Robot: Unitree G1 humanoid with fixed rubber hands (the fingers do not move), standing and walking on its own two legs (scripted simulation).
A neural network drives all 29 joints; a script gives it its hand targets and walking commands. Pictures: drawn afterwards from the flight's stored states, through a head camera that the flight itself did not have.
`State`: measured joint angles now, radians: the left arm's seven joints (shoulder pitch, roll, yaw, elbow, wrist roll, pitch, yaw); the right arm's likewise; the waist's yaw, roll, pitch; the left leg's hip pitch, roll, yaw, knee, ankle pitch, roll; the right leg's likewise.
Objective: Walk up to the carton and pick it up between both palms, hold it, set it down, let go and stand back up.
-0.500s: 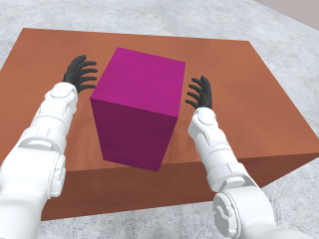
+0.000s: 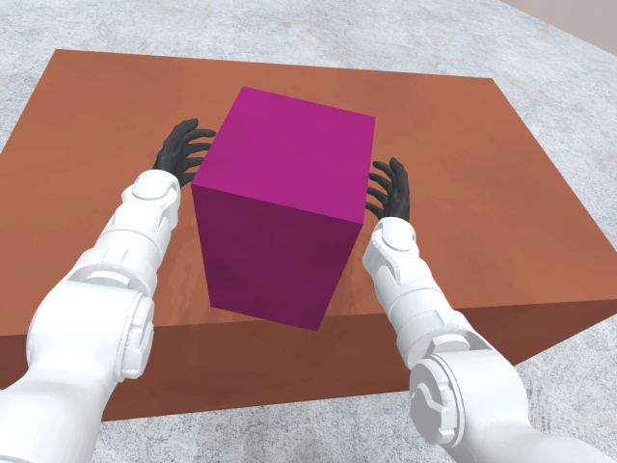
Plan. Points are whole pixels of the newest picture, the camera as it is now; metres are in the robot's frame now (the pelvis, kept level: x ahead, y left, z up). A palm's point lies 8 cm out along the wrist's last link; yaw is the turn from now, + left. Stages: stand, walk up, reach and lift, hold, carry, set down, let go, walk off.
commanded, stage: reach and lift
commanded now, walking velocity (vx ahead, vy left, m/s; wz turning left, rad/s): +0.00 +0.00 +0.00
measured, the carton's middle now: (284, 222) +0.44 -0.01 +0.03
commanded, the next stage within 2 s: none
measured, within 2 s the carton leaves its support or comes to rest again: leaves its support in 1.98 s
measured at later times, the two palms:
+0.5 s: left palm (181, 168) +0.48 +0.12 +0.10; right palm (380, 216) +0.40 -0.14 +0.09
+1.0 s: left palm (177, 171) +0.48 +0.13 +0.10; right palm (374, 223) +0.40 -0.13 +0.08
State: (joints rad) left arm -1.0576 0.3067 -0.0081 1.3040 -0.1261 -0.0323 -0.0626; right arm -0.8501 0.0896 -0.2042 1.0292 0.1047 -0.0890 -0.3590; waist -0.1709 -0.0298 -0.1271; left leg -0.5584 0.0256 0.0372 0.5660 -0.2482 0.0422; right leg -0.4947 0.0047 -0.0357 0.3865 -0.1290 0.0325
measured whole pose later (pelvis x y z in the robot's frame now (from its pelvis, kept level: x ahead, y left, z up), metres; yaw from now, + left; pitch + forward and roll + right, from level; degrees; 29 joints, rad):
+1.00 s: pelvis +0.03 +0.00 +0.01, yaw +1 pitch +3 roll -2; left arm -0.96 0.07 0.47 1.10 0.46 -0.04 -0.14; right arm -0.70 0.27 -0.64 0.94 -0.37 -0.33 -0.26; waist -0.08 -0.07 0.04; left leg -0.21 0.01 0.05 0.40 -0.24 0.04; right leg -0.15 -0.01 -0.05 0.22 -0.12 0.04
